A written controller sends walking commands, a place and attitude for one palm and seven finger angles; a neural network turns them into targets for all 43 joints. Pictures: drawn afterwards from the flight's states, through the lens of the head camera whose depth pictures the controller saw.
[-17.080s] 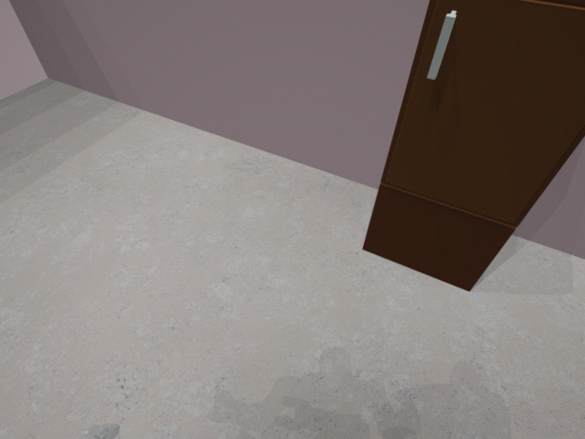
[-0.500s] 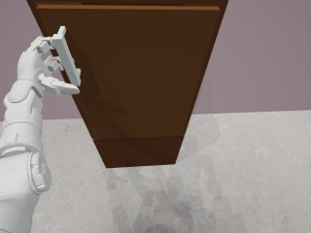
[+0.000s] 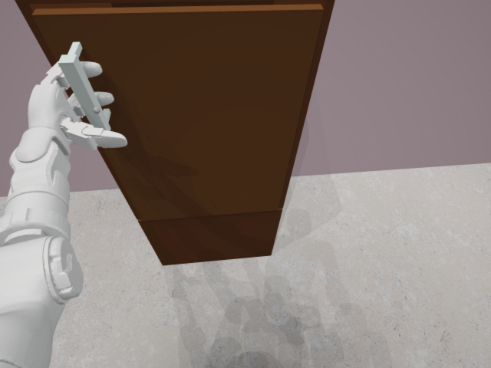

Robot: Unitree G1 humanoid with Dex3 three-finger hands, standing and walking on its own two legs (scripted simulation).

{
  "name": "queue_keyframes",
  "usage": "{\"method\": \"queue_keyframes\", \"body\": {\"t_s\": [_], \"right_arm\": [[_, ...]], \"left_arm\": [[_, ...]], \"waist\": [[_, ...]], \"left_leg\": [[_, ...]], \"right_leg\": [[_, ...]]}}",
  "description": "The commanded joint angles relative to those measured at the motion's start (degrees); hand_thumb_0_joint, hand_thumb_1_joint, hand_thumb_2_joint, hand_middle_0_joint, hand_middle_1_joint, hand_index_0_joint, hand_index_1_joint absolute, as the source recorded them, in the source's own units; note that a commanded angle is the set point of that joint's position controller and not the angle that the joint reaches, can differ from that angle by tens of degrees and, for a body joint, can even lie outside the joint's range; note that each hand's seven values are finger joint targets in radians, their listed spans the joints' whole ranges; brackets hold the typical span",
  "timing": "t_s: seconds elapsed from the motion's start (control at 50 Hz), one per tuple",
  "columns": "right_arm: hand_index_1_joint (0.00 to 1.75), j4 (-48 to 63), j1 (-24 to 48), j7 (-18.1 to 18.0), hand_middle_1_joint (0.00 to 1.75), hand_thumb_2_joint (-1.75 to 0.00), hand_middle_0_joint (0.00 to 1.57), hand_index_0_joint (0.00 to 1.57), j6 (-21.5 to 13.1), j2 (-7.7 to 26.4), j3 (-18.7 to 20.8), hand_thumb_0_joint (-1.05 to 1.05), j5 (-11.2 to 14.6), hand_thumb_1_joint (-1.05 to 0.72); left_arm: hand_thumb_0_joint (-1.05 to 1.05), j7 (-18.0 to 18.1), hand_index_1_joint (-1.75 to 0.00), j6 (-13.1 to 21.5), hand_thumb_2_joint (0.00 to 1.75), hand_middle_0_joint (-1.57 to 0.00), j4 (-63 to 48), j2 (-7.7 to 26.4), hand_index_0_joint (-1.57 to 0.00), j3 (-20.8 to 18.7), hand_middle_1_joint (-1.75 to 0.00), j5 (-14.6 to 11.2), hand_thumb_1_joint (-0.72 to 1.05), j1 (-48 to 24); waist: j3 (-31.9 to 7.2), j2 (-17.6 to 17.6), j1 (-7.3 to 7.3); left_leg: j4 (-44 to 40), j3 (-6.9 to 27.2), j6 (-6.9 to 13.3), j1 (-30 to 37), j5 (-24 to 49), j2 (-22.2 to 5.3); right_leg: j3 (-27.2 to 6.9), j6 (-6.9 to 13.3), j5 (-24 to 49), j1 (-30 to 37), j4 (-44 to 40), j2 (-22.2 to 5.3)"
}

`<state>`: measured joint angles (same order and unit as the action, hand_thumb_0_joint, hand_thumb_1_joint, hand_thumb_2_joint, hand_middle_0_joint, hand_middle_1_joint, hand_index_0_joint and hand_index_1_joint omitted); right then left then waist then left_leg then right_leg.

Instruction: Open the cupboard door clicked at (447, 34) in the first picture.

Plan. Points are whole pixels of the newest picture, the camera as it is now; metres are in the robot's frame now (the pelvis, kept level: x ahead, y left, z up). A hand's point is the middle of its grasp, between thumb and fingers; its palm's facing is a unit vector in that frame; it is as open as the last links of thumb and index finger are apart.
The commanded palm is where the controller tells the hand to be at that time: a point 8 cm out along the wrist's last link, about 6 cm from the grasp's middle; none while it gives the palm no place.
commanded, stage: slide the fingers in behind the handle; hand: left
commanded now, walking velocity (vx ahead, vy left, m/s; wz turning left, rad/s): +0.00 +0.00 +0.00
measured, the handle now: (90, 92) +0.53 +0.23 +0.15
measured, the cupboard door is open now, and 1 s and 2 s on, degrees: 0 0 29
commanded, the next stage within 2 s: close the thumb around the handle in 0.24 s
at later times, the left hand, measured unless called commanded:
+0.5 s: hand (86, 112) +0.49 +0.23 +0.15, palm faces +0.04 -1.00 +0.01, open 13.1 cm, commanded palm +0.46 +0.27 +0.15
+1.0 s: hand (98, 113) +0.48 +0.21 +0.15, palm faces +0.03 -1.00 +0.00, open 5.6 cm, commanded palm +0.45 +0.27 +0.15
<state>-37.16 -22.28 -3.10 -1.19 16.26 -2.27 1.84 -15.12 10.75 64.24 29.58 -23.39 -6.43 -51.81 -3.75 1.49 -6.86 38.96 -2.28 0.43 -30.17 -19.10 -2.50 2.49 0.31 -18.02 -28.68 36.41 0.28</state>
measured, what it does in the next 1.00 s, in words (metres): stands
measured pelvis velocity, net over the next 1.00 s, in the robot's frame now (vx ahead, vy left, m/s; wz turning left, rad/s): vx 0.01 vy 0.01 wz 0.00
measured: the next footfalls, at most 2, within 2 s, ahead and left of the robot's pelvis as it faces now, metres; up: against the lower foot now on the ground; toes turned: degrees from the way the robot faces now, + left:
none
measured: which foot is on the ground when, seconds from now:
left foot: down 0.00-1.00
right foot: down 0.00-1.00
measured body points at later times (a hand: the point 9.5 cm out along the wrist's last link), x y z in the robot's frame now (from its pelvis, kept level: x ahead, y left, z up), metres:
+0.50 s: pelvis +0.01 +0.01 +0.00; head +0.07 +0.02 +0.44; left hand +0.48 +0.28 +0.15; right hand +0.04 -0.26 -0.11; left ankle +0.00 +0.11 -0.72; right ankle +0.00 -0.12 -0.72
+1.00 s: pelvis +0.01 +0.01 +0.00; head +0.06 +0.01 +0.45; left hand +0.47 +0.26 +0.16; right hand +0.05 -0.25 -0.11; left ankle +0.00 +0.11 -0.72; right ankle +0.00 -0.12 -0.72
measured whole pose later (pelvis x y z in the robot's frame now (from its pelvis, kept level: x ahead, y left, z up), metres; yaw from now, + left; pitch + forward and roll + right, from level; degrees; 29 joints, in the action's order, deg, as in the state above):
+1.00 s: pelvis +0.01 +0.01 +0.00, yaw +0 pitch +10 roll -2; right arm -36.9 -21.9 -2.7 -0.8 15.7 -2.2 1.7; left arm -14.8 10.4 59.1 26.3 -21.6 -6.9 -48.4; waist -4.4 1.8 -5.9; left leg 39.3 -2.5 1.1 -29.3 -19.9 -2.0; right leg 2.1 -0.4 -18.3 -27.4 36.0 -0.1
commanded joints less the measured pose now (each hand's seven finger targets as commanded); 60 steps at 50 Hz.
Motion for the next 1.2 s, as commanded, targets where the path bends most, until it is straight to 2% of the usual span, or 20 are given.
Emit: {"method": "queue_keyframes", "body": {"t_s": [0.0,0.04,0.12,0.28,0.32,0.38,0.48,0.54,0.64,0.68,0.72,0.76,0.82,0.9,0.92,1.0,1.06,1.12,1.14,1.18], "right_arm": [[0.30,4.8,-4.9,-1.1,0.30,-0.90,0.20,0.20,-1.6,9.2,3.5,0.00,0.0,-0.90],[0.30,4.9,-4.6,-1.1,0.30,-0.90,0.20,0.20,-1.7,9.0,3.5,0.00,0.1,-0.90],[0.30,4.3,-5.2,-1.4,0.30,-0.90,0.20,0.20,-1.5,9.7,3.6,0.00,0.3,-0.90],[0.30,3.7,-5.6,-1.2,0.30,-0.90,0.20,0.20,-1.9,9.4,3.7,0.00,-0.1,-0.90],[0.30,3.7,-5.6,-1.1,0.30,-0.90,0.20,0.20,-1.8,9.4,3.8,0.00,-0.1,-0.90],[0.30,3.3,-5.6,-1.0,0.30,-0.90,0.20,0.20,-1.9,9.4,3.9,0.00,-0.1,-0.90],[0.30,3.6,-5.7,-0.7,0.30,-0.90,0.20,0.20,-2.0,9.5,4.0,0.00,-0.3,-0.90],[0.30,3.9,-5.0,-0.3,0.30,-0.90,0.20,0.20,-2.1,9.0,4.0,0.00,-0.3,-0.90],[0.30,3.9,-4.7,-0.1,0.30,-0.90,0.20,0.20,-1.6,8.9,3.9,0.00,-0.2,-0.90],[0.30,4.1,-5.0,0.0,0.30,-0.90,0.20,0.20,-1.6,9.1,4.1,0.00,-0.4,-0.90],[0.30,4.8,-4.7,0.1,0.30,-0.90,0.20,0.20,-1.5,9.1,4.0,0.00,-0.5,-0.90],[0.30,5.0,-4.4,0.1,0.30,-0.90,0.20,0.20,-1.3,8.7,3.9,0.00,-0.4,-0.90],[0.30,5.1,-4.1,-0.2,0.30,-0.90,0.20,0.20,-1.2,8.9,3.8,0.00,-0.4,-0.90],[0.30,5.3,-3.9,-0.5,0.30,-0.90,0.20,0.20,-1.5,8.5,3.8,0.00,-0.2,-0.90],[0.30,5.1,-3.7,-0.5,0.30,-0.90,0.20,0.20,-1.7,8.6,4.0,0.00,-0.2,-0.90],[0.30,4.8,-3.5,-1.2,0.30,-0.90,0.20,0.20,-1.4,9.1,3.6,0.00,0.0,-0.90],[0.30,4.8,-3.2,-0.9,0.30,-0.90,0.20,0.20,-1.6,8.7,3.5,0.00,0.0,-0.90],[0.30,5.0,-3.4,-1.1,0.30,-0.90,0.20,0.20,-1.5,9.0,3.6,0.00,-0.1,-0.90],[0.30,5.0,-3.3,-0.9,0.30,-0.90,0.20,0.20,-1.6,8.5,3.7,0.00,0.0,-0.90],[0.30,5.1,-3.3,-0.8,0.30,-0.90,0.20,0.20,-1.9,8.7,4.0,0.00,0.0,-0.90]], "left_arm": [[0.00,-0.5,-1.20,4.4,0.30,-0.30,-12.4,18.2,-0.30,-1.9,-1.20,-1.1,-0.50,-27.1],[0.00,-1.0,-1.20,4.6,0.30,-0.30,-13.3,17.2,-0.30,-1.0,-1.20,-1.2,-0.50,-27.3],[0.00,-2.4,-1.20,3.4,0.30,-0.30,-10.3,17.7,-0.30,-1.5,-1.20,-2.5,-0.50,-26.8],[0.00,-2.2,-1.20,4.6,0.30,-0.30,-13.7,15.3,-0.30,0.6,-1.20,-2.4,-0.50,-30.5],[0.00,-2.0,-1.20,4.6,0.30,-0.30,-13.9,15.6,-0.30,0.2,-1.20,-2.6,-0.50,-30.2],[0.00,-1.7,-1.22,3.9,0.37,-0.31,-12.8,13.5,-0.31,1.4,-1.22,-2.6,-0.33,-30.5],[0.00,-1.1,-1.25,3.7,0.49,-0.33,-15.2,13.8,-0.33,0.3,-1.25,-2.9,-0.05,-28.0],[0.00,-0.7,-1.27,3.8,0.56,-0.34,-18.0,10.3,-0.34,2.6,-1.27,-3.2,0.12,-27.5],[0.00,0.7,-1.30,2.0,0.68,-0.36,-16.5,9.5,-0.36,2.5,-1.30,-2.9,0.40,-25.9],[0.00,1.4,-1.31,1.6,0.73,-0.37,-16.5,11.1,-0.37,0.9,-1.31,-2.5,0.51,-25.0],[0.00,2.1,-1.32,1.8,0.78,-0.38,-18.5,13.4,-0.38,-1.4,-1.32,-2.1,0.62,-23.2],[0.00,2.4,-1.33,1.8,0.83,-0.39,-17.8,12.3,-0.39,-0.7,-1.33,-2.0,0.73,-22.5],[0.00,2.5,-1.35,2.8,0.90,-0.40,-17.3,15.4,-0.40,-2.3,-1.35,-1.5,0.90,-24.3],[0.00,1.2,-1.35,4.2,0.90,-0.40,-20.5,12.1,-0.40,1.1,-1.35,-1.7,0.90,-26.8],[0.00,0.8,-1.35,4.2,0.90,-0.40,-20.6,12.8,-0.40,0.2,-1.35,-1.9,0.90,-25.5],[0.00,1.0,-1.35,3.5,0.90,-0.40,-16.9,17.0,-0.40,-3.5,-1.35,-3.1,0.90,-25.0],[0.00,1.5,-1.35,3.3,0.90,-0.40,-17.0,14.4,-0.40,-0.3,-1.35,-1.6,0.90,-26.8],[0.00,1.7,-1.35,3.9,0.90,-0.40,-16.5,17.1,-0.40,-2.4,-1.35,-1.4,0.90,-25.3],[0.00,1.4,-1.35,3.9,0.90,-0.40,-17.6,12.9,-0.40,0.7,-1.35,-1.9,0.90,-26.6],[0.00,0.9,-1.35,3.7,0.90,-0.40,-16.4,11.4,-0.40,0.7,-1.35,-2.6,0.90,-23.1]], "waist": [[-20.7,2.6,0.45],[-21.5,3.7,0.54],[-19.7,-0.1,-0.29],[-22.1,5.3,-0.93],[-22.7,4.5,-0.79],[-21.1,4.2,-1.27],[-23.7,4.2,0.14],[-23.1,7.0,0.10],[-20.1,4.3,0.23],[-20.6,2.4,0.86],[-23.2,3.8,1.98],[-21.7,1.3,1.68],[-20.1,0.1,1.50],[-22.5,4.0,0.54],[-23.8,5.5,1.11],[-20.9,0.6,1.52],[-19.1,3.1,0.76],[-20.8,2.3,1.18],[-21.4,2.9,0.41],[-20.6,1.1,1.09]], "left_leg": [[-2.8,1.6,2.2,10.2,15.3,2.1],[-2.8,1.8,2.0,11.1,15.3,2.0],[-2.8,1.7,2.3,9.6,14.6,1.9],[-2.1,2.9,1.7,14.1,17.3,1.6],[-1.9,3.1,1.7,14.4,18.8,1.5],[-2.1,3.6,1.5,14.9,18.1,1.2],[-2.0,4.1,1.0,16.6,22.5,1.0],[-1.7,4.5,0.7,19.2,26.1,0.7],[-2.3,4.4,0.7,17.0,24.8,0.6],[-2.6,4.4,0.7,16.0,24.2,0.7],[-2.3,4.0,0.8,16.9,26.9,0.8],[-2.4,3.5,1.0,15.3,24.8,0.9],[-3.0,2.9,1.5,12.5,20.4,1.3],[-2.4,3.2,1.3,16.4,22.4,1.3],[-2.2,3.1,1.2,17.3,22.8,1.2],[-3.3,2.6,1.6,12.2,18.1,1.7],[-3.5,2.6,1.6,12.3,16.8,1.8],[-3.3,2.3,1.8,11.8,17.0,1.9],[-3.3,2.2,1.7,12.9,16.9,1.9],[-3.3,2.1,1.6,12.4,16.2,1.8]], "right_leg": [[-2.0,0.5,21.0,9.2,-3.1,1.1],[-2.0,0.5,20.6,8.6,-3.2,1.2],[-1.9,0.2,20.8,8.5,-3.6,1.2],[-1.3,0.6,19.5,4.9,-3.1,1.5],[-1.1,0.6,20.4,5.3,-2.8,1.6],[-0.5,0.6,18.5,3.2,-3.0,1.7],[0.1,0.9,20.5,4.4,-2.2,1.9],[0.3,1.0,20.7,2.9,-2.2,2.1],[0.6,0.9,20.0,3.0,-2.3,2.1],[0.5,1.0,20.3,4.3,-2.2,2.0],[0.2,1.0,22.4,6.0,-1.8,1.9],[0.2,0.9,22.3,6.6,-2.0,1.9],[-0.5,0.8,21.6,8.1,-2.4,1.7],[-0.5,1.0,21.9,7.0,-2.3,1.7],[-0.7,1.0,22.1,7.0,-2.4,1.8],[-0.8,0.9,21.2,9.8,-3.0,1.6],[-0.8,0.7,19.7,7.5,-3.2,1.4],[-1.3,0.6,20.9,9.2,-3.1,1.3],[-1.1,0.6,20.8,8.7,-3.2,1.5],[-1.0,0.7,20.1,8.6,-3.4,1.5]]}}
